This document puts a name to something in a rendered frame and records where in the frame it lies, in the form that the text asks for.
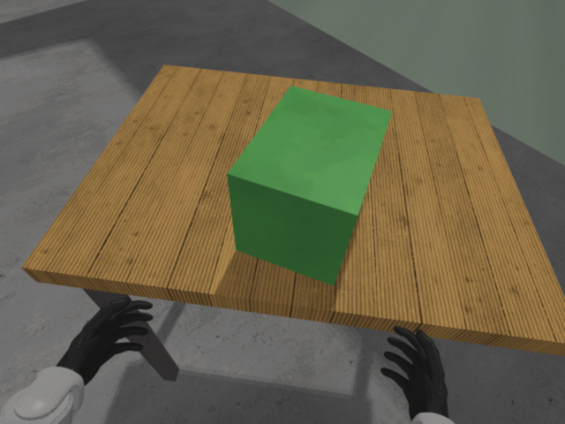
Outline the left robot forearm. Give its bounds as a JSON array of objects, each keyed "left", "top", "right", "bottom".
[{"left": 0, "top": 367, "right": 85, "bottom": 424}]

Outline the table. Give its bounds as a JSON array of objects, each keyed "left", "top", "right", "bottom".
[{"left": 21, "top": 64, "right": 565, "bottom": 382}]

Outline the carton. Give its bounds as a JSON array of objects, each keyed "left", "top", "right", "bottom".
[{"left": 227, "top": 86, "right": 392, "bottom": 286}]

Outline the left robot hand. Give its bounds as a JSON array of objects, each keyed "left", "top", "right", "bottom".
[{"left": 56, "top": 297, "right": 153, "bottom": 386}]

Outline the right robot hand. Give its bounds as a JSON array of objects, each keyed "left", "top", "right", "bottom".
[{"left": 380, "top": 326, "right": 449, "bottom": 421}]

